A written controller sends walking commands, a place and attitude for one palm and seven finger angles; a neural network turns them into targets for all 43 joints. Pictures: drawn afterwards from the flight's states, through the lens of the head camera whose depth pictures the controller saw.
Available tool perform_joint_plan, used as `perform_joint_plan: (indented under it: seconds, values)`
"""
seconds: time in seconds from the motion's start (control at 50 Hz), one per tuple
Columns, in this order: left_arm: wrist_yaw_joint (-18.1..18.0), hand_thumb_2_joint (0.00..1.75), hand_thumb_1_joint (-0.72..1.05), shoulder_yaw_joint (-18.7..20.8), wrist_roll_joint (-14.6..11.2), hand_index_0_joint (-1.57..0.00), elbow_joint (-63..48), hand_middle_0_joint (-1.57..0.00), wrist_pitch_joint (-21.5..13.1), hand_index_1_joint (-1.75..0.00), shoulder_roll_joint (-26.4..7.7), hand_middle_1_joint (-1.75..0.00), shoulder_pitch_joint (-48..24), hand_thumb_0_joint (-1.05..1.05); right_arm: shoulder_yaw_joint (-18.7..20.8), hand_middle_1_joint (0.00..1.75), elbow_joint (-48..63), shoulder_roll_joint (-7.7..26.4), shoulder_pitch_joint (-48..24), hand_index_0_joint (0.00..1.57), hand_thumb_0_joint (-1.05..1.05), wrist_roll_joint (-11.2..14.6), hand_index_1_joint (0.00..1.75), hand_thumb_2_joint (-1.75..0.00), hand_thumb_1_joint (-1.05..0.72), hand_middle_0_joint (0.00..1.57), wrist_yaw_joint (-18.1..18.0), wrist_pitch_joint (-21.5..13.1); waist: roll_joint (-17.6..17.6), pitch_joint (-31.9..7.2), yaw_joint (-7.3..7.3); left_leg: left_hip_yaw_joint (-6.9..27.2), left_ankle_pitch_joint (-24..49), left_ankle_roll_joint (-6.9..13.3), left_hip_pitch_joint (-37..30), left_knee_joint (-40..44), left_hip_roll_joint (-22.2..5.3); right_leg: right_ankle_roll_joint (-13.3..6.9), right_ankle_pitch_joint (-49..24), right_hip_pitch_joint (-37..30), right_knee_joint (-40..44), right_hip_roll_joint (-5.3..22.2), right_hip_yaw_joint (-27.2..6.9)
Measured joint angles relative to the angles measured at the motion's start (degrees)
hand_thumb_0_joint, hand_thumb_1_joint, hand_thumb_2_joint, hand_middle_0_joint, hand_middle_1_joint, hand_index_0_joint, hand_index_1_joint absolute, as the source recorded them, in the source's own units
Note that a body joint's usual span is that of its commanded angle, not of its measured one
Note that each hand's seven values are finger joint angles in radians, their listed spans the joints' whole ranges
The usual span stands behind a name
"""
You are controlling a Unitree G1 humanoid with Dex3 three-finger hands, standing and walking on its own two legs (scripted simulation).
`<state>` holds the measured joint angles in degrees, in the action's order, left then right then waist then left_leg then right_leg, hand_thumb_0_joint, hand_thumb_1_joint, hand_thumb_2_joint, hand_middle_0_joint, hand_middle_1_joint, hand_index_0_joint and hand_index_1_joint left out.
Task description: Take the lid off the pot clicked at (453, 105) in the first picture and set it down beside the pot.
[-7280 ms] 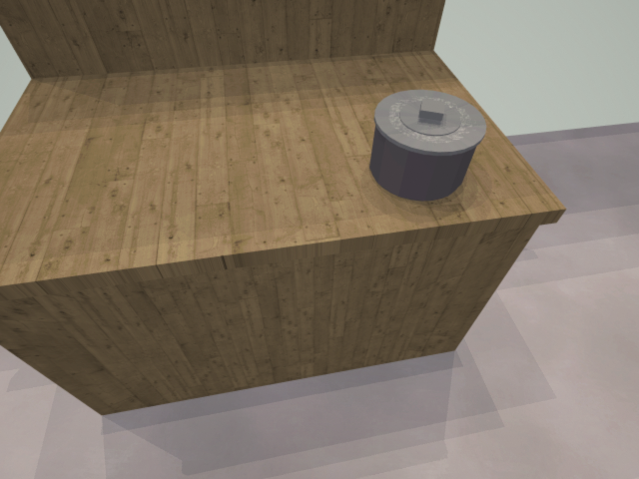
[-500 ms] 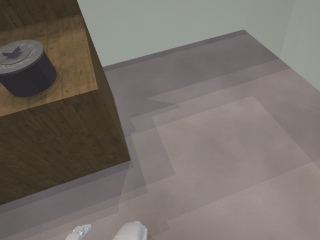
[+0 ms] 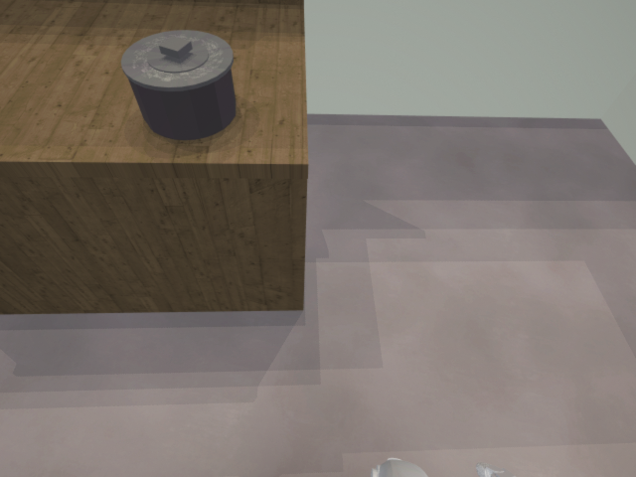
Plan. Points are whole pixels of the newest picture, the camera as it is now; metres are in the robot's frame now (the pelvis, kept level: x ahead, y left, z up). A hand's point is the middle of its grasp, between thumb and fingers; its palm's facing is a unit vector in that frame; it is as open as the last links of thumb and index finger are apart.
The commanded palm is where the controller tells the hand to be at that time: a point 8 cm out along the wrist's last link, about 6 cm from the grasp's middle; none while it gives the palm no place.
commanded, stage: turn to face it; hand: left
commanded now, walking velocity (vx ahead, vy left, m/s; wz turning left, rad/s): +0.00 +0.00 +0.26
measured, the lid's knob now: (175, 47) +0.79 +0.33 +0.09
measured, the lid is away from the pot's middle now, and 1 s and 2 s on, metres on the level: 0.00 0.00 0.00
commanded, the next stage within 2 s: take the last steps up to it in 0.10 s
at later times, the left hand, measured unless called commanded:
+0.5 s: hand out of the picture +0.01 +0.16 -0.15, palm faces +0.22 -0.94 -0.26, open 7.4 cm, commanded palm none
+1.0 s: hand (131, 418) +0.20 +0.29 -0.16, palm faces +0.22 -0.95 -0.20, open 7.4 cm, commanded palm none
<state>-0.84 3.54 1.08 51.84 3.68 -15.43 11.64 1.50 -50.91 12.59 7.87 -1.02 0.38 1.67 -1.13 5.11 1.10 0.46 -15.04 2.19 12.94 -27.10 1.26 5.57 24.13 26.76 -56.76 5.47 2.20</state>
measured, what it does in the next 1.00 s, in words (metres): walks ahead: right foot, then left foot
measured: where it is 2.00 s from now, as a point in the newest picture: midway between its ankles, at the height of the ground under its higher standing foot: (282, 416)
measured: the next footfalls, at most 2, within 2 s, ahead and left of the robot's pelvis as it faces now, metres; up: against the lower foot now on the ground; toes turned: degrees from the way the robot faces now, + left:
right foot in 0.16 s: +0.05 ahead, -0.13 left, +0.00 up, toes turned -2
left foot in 0.70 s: +0.14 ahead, +0.18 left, +0.00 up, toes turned +17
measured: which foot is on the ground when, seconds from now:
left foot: down 0.00-0.18, up 0.20-0.68, down 0.70-1.00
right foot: up 0.00-0.14, down 0.16-0.70, up 0.72-1.00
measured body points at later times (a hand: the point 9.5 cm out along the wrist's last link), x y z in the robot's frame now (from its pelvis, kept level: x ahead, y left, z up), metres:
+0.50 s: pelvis +0.04 -0.03 +0.01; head +0.07 -0.05 +0.46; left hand +0.00 +0.21 -0.13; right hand +0.13 -0.27 -0.16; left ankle +0.02 +0.14 -0.66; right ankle +0.01 -0.13 -0.74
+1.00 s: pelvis +0.18 +0.10 +0.00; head +0.20 +0.10 +0.45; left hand +0.19 +0.34 -0.15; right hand +0.23 -0.14 -0.15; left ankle +0.10 +0.17 -0.74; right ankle +0.26 -0.01 -0.69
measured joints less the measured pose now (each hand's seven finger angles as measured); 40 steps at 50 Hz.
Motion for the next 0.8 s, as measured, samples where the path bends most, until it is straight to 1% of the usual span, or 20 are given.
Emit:
perform_joint_plan:
  seconds: [0.1,0.14,0.16,0.18,0.2,0.22,0.24,0.3,0.36,0.4,0.46,0.54,0.6,0.66,0.7,0.72,0.74,0.76,0.78,0.8]
  values:
    - [-0.06,0.9,0.9,-0.73,-0.21,-0.2,-0.25,-0.2,-0.52,-0.3,1.52,-0.3,-1.51,0.0,0.1,0.3,-1.06,-0.7,1.67,0.2,0.01,-0.24,0.3,-0.89,-0.91,0.21,-0.06,0.29,1.36,-0.56,-1.41,1.41,-0.58,-0.91,-0.04,-0.6,0.38,-0.69,-0.18,-4.54,10.79,-2.04,0.48]
    - [-0.05,0.9,0.9,-1.03,-0.31,-0.2,-0.47,-0.2,-1.21,-0.3,2.16,-0.3,-1.71,0.0,0.29,0.3,-1.72,-0.74,2.48,0.2,0.01,-0.12,0.3,-0.89,-0.91,0.21,-0.13,0.5,1.88,-0.89,-1.76,1.87,-1.58,-1.6,0.55,-2.21,0.59,-1.14,-4.26,-7.99,18.05,-3.01,1.1]
    - [-0.03,0.9,0.9,-1.21,-0.28,-0.2,-0.73,-0.2,-1.77,-0.3,2.29,-0.3,-1.54,0.0,0.41,0.3,-2.0,-0.79,3.04,0.2,0.01,0.06,0.3,-0.89,-0.91,0.21,-0.11,0.55,1.76,-1.24,-1.83,1.96,-2.42,-2.02,1.17,-3.65,0.99,-1.85,-7.51,-10.16,22.61,-3.08,1.32]
    - [-0.19,0.9,0.9,-1.31,-0.04,-0.2,-0.59,-0.2,-2.39,-0.3,2.88,-0.3,-1.66,0.0,0.65,0.3,-2.44,-0.49,3.24,0.2,0.01,0.3,0.3,-0.89,-0.91,0.21,-0.1,0.63,2.58,-1.24,-1.85,2.14,-3.38,-2.27,2.29,-6.12,0.71,-3.98,-7.25,-10.66,23.44,-3.51,1.82]
    - [-0.24,0.9,0.9,-1.62,0.13,-0.2,-0.53,-0.2,-2.76,-0.3,3.52,-0.3,-1.79,0.0,0.98,0.3,-2.83,-0.17,3.39,0.2,0.01,0.41,0.3,-0.89,-0.91,0.21,-0.19,0.91,3.48,-1.07,-2.13,2.6,-7.48,-2.53,3.9,-10.34,0.68,-5.72,-6.26,-10.69,22.81,-3.72,2.54]
    - [-0.27,0.9,0.9,-1.9,0.18,-0.2,-0.56,-0.2,-3.06,-0.3,4.08,-0.3,-1.72,0.0,1.25,0.3,-3.27,0.06,3.57,0.2,0.01,0.38,0.3,-0.89,-0.91,0.21,-0.32,1.31,3.95,-1.05,-2.31,2.96,-11.36,-2.71,5.8,-15.61,0.97,-6.87,-5.46,-10.86,22.53,-3.61,3.17]
    - [-0.35,0.9,0.9,-2.04,0.17,-0.2,-0.59,-0.2,-3.26,-0.3,4.61,-0.3,-1.52,0.0,1.47,0.3,-3.74,0.22,3.74,0.2,0.01,0.3,0.3,-0.89,-0.91,0.21,-0.37,1.71,4.17,-1.05,-2.35,2.98,-13.33,-2.9,7.65,-21.13,1.16,-7.51,-5.15,-11.37,22.92,-3.43,3.65]
    - [-0.4,0.9,0.9,-2.01,0.07,-0.2,-0.2,-0.2,-3.76,-0.3,5.97,-0.3,-0.45,0.0,1.88,0.3,-5.26,0.73,4.46,0.2,0.01,-0.12,0.3,-0.89,-0.91,0.21,0.11,1.96,4.47,-1.15,-2.18,1.81,-11.0,-3.83,11.72,-33.69,0.08,-7.72,-6.08,-13.97,26.1,-3.04,4.93]
    - [-0.22,0.9,0.9,-1.84,0.19,-0.2,0.86,-0.2,-4.75,-0.3,6.74,-0.3,1.41,0.0,2.12,0.3,-6.5,0.97,5.25,0.2,0.01,-0.47,0.3,-0.89,-0.91,0.2,0.88,1.9,3.98,-1.68,-1.87,0.76,-6.82,-4.48,13.83,-37.99,-1.66,-7.58,-7.0,-16.42,29.21,-2.36,6.12]
    - [-0.18,0.9,0.9,-1.64,0.33,-0.2,1.87,-0.2,-5.33,-0.3,6.94,-0.3,2.98,0.0,2.18,0.3,-7.08,1.03,5.48,0.2,0.01,-0.61,0.3,-0.89,-0.91,0.2,1.32,1.97,3.42,-2.04,-1.53,0.23,-4.71,-4.78,14.67,-37.82,-2.81,-7.34,-7.4,-17.87,31.02,-1.77,6.86]
    - [-0.07,0.9,0.91,-1.25,0.53,-0.2,3.79,-0.21,-5.88,-0.3,6.68,-0.3,5.57,0.0,2.27,0.3,-7.47,1.06,5.11,0.2,0.01,-0.66,0.3,-0.9,-0.91,0.2,1.82,2.09,2.62,-2.36,-0.77,-0.39,-2.45,-4.87,15.44,-34.74,-4.3,-6.77,-7.82,-19.84,33.38,-0.89,7.81]
    - [0.19,0.9,0.9,-0.89,0.75,-0.2,6.74,-0.21,-6.06,-0.3,5.92,-0.3,9.19,0.0,2.15,0.3,-7.15,1.09,3.45,0.2,0.01,-0.59,0.3,-0.9,-0.91,0.2,2.39,1.91,1.79,-2.47,0.59,-1.36,-0.26,-4.41,15.54,-27.56,-5.51,-5.47,-7.91,-22.15,35.82,0.25,8.82]
    - [0.29,0.9,0.9,-0.64,0.93,-0.2,8.85,-0.2,-5.85,-0.3,5.19,-0.3,11.68,0.0,1.79,0.3,-6.35,0.93,1.5,0.2,0.01,-0.5,0.3,-0.9,-0.91,0.2,2.74,1.34,1.11,-2.26,1.83,-2.55,0.17,-3.68,14.2,-20.21,-5.62,-4.06,-7.23,-23.45,36.45,1.21,9.18]
    - [0.39,0.9,0.9,-0.36,1.08,-0.2,10.64,-0.2,-5.32,-0.3,4.35,-0.3,13.7,0.0,1.25,0.3,-5.19,0.57,-0.26,0.2,0.01,-0.32,0.3,-0.9,-0.92,0.2,2.89,0.06,0.38,-2.1,3.03,-4.12,-1.05,-2.57,10.87,-11.99,-4.86,-2.26,-5.18,-24.14,34.92,2.44,9.29]
    - [0.49,0.9,0.9,-0.17,0.94,-0.2,11.58,-0.2,-4.93,-0.3,3.94,-0.3,15.16,0.0,0.74,0.3,-4.12,0.44,-0.85,0.2,0.01,-0.36,0.3,-0.9,-0.91,0.2,2.68,-1.48,0.14,-2.21,3.35,-5.61,-0.81,-1.72,6.49,-4.9,-3.97,-1.33,-2.08,-23.53,30.72,3.51,8.97]
    - [0.6,0.9,0.9,-0.13,0.74,-0.2,12.0,-0.2,-4.56,-0.3,3.87,-0.3,15.48,0.0,0.66,0.3,-3.54,0.4,-1.14,0.2,0.01,-0.56,0.3,-0.9,-0.91,0.2,2.33,-2.56,0.32,-2.09,3.06,-5.75,2.65,-1.34,6.01,-4.12,-3.79,-2.13,0.08,-21.51,25.0,4.1,8.55]
    - [0.63,0.9,0.9,-0.18,0.61,-0.2,12.41,-0.2,-3.88,-0.3,3.52,-0.3,14.94,0.0,0.57,0.3,-3.2,-0.15,-1.44,0.2,0.01,-0.54,0.3,-0.9,-0.91,0.2,1.77,-3.36,-0.33,-1.4,2.9,-6.22,2.2,-1.0,6.23,-6.33,-3.26,-3.04,2.83,-18.45,16.91,4.4,6.27]
    - [0.56,0.9,0.9,-0.24,0.53,-0.2,12.64,-0.2,-3.26,-0.3,3.23,-0.3,14.18,0.0,0.33,0.3,-3.04,-0.76,-1.36,0.2,0.01,-0.47,0.3,-0.9,-0.91,0.2,1.29,-3.88,-0.85,-0.97,2.84,-6.71,0.43,-0.7,5.76,-7.59,-2.87,-3.93,4.94,-14.93,8.51,3.91,3.9]
    - [0.51,0.9,0.9,-0.23,0.45,-0.2,12.74,-0.2,-2.86,-0.3,3.07,-0.3,13.28,0.0,0.08,0.3,-3.02,-1.33,-0.87,0.2,0.0,-0.42,0.3,-0.9,-0.91,0.2,0.87,-4.14,-1.08,-0.95,2.66,-7.04,-1.06,-0.43,4.8,-7.53,-2.58,-4.63,5.16,-11.39,1.28,3.16,2.48]
    - [0.59,0.9,0.9,-0.18,0.4,-0.2,12.62,-0.2,-2.69,-0.3,2.98,-0.3,12.21,0.01,-0.12,0.3,-3.17,-1.88,-0.13,0.2,0.0,-0.38,0.3,-0.89,-0.91,0.2,0.47,-4.26,-1.18,-1.09,2.39,-7.27,-1.82,-0.2,3.48,-6.45,-2.25,-5.07,3.79,-8.15,-4.05,2.6,1.87]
